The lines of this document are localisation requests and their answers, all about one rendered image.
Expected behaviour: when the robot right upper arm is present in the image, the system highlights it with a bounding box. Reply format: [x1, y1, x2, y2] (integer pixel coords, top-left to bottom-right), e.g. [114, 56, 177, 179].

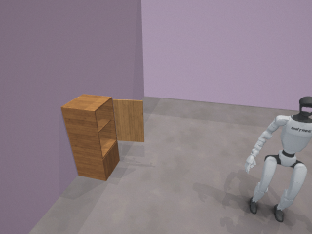
[263, 115, 289, 140]

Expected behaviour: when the robot left foot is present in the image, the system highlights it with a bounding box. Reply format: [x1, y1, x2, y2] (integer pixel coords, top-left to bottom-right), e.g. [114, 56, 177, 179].
[274, 204, 284, 223]

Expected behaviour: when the right robot forearm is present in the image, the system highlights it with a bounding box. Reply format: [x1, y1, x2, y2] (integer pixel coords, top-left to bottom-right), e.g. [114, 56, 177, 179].
[251, 131, 266, 157]

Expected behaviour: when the right robot hand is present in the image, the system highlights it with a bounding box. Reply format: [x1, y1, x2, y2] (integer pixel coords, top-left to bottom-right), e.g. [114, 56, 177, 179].
[244, 155, 256, 174]

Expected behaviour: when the cupboard door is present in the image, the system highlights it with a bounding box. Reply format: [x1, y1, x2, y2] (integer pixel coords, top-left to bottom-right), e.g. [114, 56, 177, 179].
[113, 99, 144, 142]

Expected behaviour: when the robot left thigh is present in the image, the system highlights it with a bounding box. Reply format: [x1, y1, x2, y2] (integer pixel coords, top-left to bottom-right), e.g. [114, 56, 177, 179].
[283, 160, 308, 200]

